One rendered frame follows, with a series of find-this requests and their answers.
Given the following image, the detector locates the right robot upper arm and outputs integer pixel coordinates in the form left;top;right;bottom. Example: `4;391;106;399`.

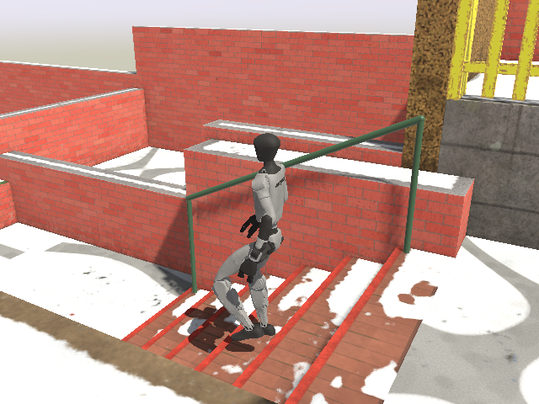
276;164;288;203

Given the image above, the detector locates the robot left hand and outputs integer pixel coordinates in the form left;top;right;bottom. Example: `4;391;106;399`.
237;258;258;284

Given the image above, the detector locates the left robot thigh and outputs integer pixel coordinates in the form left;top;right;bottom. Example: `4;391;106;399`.
213;242;271;289

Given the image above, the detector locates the robot head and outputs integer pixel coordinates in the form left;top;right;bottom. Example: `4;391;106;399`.
253;133;281;174

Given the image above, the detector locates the left robot upper arm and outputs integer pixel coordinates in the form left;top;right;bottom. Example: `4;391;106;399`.
252;174;276;225

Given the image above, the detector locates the robot right hand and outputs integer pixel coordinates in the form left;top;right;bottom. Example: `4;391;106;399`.
240;215;260;238

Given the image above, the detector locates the left robot forearm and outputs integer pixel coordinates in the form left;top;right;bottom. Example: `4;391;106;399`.
248;215;272;262

